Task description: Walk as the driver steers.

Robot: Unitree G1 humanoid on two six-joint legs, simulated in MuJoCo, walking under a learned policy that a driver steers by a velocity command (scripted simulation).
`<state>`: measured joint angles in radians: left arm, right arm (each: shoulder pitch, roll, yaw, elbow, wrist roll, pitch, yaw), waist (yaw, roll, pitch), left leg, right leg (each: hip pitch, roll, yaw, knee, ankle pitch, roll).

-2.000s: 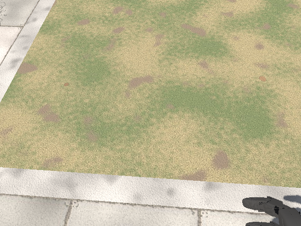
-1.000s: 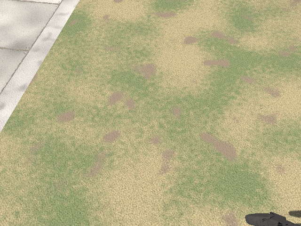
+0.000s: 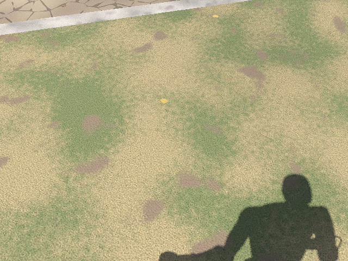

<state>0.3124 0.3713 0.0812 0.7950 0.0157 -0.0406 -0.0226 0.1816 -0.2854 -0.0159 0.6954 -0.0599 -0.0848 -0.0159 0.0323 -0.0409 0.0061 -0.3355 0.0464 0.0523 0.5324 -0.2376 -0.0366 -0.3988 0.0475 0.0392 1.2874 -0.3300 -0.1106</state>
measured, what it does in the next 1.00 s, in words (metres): walks ahead: right foot, then left foot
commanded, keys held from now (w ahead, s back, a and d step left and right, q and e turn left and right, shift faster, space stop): w+shift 0.08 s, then w+q+shift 0.34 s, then shift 0.58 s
